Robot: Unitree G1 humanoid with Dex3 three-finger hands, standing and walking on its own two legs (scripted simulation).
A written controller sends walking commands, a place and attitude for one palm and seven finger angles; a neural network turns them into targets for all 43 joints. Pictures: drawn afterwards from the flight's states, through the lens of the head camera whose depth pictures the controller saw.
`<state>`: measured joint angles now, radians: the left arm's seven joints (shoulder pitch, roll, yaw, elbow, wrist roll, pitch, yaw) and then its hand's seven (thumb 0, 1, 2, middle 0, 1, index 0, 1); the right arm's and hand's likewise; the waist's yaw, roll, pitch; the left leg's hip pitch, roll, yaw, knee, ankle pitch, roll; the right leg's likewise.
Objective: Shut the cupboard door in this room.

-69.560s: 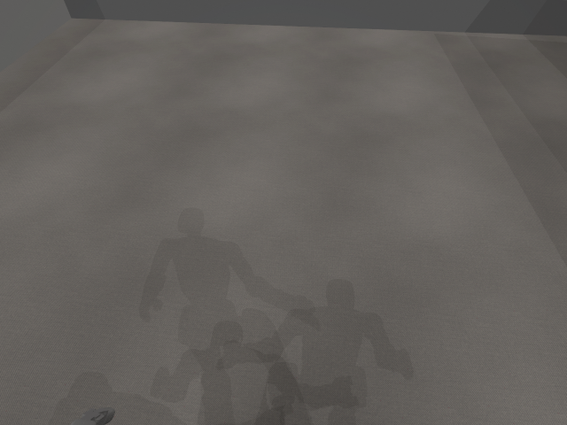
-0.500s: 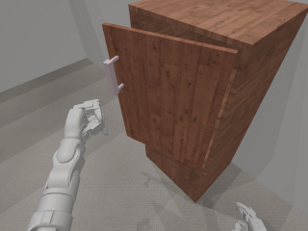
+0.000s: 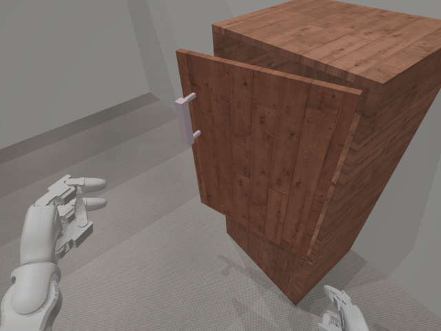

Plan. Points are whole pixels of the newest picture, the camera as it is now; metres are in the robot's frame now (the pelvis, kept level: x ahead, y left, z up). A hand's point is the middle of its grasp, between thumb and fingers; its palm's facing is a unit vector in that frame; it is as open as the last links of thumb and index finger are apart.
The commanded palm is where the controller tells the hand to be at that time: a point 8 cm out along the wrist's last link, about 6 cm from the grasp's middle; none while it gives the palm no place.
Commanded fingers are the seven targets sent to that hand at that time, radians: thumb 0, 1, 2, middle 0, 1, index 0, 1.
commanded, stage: draw the hand back to the body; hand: left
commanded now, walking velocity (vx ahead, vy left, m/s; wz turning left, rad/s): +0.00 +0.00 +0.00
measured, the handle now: (190, 119) +0.62 +0.16 +0.07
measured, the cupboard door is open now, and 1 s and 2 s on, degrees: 17 17 17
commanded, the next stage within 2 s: step back with the hand held close in 0.56 s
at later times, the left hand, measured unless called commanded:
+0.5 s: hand (50, 244) +0.18 +0.26 +0.15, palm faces +0.46 -0.81 -0.38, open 7.3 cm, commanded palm +0.14 +0.30 +0.17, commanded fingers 0.00 0.90 0.90 -0.20 -0.30 -0.20 -0.30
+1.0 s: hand (50, 237) +0.20 +0.27 +0.15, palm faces +0.35 -0.80 -0.49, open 7.4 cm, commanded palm +0.14 +0.31 +0.17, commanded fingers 0.00 0.90 0.90 -0.20 -0.30 -0.20 -0.30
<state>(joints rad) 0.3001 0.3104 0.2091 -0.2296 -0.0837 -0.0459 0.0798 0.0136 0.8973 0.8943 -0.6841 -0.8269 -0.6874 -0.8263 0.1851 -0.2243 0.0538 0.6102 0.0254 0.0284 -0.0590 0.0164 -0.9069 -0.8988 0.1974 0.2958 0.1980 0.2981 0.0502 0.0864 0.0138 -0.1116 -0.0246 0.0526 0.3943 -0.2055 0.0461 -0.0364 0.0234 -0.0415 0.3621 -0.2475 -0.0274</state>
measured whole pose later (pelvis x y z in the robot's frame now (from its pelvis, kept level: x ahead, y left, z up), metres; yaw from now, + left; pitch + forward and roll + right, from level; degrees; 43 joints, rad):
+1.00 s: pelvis -0.01 +0.02 -0.01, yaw -2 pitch +1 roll -1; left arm 0.54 0.41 0.38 -0.41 -0.08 -0.13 0.10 0.01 0.89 0.89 -0.21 -0.30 -0.21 -0.30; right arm 0.17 -0.26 -0.02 0.56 0.03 0.06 -0.09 0.02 -0.91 -0.90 0.20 0.30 0.20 0.30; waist 0.01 0.07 -0.01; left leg -0.27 -0.02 0.09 0.49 -0.23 0.07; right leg -0.21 0.02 -0.01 0.46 -0.26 0.00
